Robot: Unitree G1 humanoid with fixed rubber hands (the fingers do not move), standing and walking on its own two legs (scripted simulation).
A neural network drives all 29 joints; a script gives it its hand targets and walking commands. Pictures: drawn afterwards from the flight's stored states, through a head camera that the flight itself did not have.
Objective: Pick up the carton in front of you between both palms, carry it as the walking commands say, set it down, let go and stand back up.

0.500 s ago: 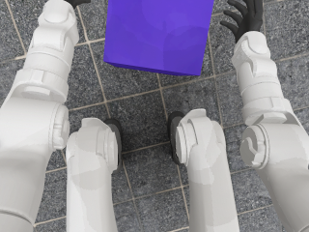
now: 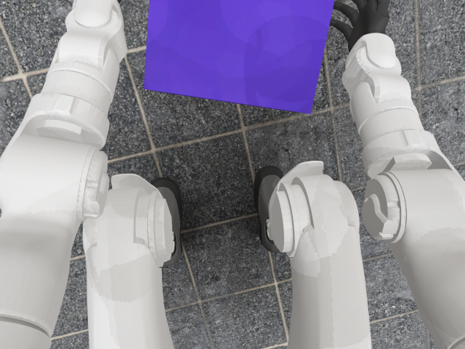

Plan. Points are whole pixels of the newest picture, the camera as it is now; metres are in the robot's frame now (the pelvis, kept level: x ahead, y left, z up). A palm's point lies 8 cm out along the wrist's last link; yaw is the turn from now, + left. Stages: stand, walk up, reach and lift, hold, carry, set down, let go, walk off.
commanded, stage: reach and lift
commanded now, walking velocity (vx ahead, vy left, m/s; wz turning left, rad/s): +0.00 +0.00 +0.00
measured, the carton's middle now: (232, 36) +0.51 -0.03 -0.25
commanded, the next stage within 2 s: none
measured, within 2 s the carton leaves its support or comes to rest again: leaves its support in 0.46 s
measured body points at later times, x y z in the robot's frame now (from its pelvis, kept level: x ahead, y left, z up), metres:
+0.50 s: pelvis +0.00 +0.01 -0.01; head +0.35 +0.01 +0.27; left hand +0.56 +0.11 -0.18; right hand +0.52 -0.19 -0.17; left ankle +0.11 +0.13 -0.34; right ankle +0.12 -0.12 -0.34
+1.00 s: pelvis +0.00 +0.01 +0.10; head +0.25 +0.01 +0.47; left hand +0.51 +0.12 +0.03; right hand +0.48 -0.18 +0.03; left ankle +0.11 +0.13 -0.34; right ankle +0.12 -0.13 -0.34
